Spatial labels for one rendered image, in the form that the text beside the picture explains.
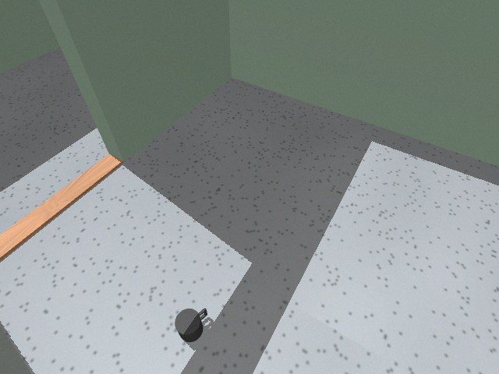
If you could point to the mug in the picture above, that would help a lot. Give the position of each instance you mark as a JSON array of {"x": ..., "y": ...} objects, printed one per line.
[{"x": 188, "y": 324}]

